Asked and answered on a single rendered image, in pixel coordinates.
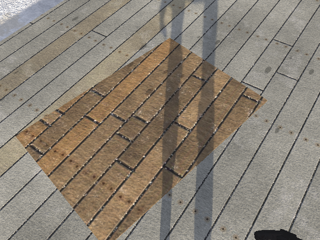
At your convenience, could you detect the right robot hand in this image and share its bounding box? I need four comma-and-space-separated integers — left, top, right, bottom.
254, 229, 302, 240

